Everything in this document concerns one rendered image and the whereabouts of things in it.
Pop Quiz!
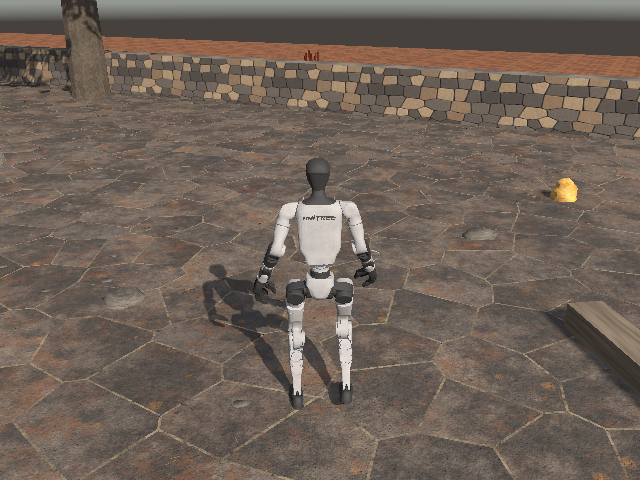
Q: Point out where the robot head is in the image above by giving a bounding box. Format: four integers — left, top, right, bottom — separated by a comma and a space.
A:
302, 158, 336, 205

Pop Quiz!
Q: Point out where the robot left forearm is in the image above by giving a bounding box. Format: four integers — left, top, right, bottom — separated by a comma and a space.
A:
257, 242, 279, 283

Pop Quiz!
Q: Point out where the left robot hand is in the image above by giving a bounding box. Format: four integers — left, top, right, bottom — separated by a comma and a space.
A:
253, 278, 276, 304

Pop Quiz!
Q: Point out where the robot right upper arm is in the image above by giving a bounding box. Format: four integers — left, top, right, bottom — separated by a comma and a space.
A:
339, 200, 368, 254

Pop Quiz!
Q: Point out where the robot left upper arm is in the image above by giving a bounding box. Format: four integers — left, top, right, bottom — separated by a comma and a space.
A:
269, 202, 298, 258

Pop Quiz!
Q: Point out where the right robot hand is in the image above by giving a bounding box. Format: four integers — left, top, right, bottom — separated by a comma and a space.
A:
354, 268, 377, 287

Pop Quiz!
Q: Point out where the robot right forearm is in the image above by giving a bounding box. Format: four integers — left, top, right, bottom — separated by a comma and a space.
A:
357, 239, 375, 272

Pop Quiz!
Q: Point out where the robot left foot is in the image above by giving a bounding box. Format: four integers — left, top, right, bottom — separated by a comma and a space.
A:
289, 384, 304, 409

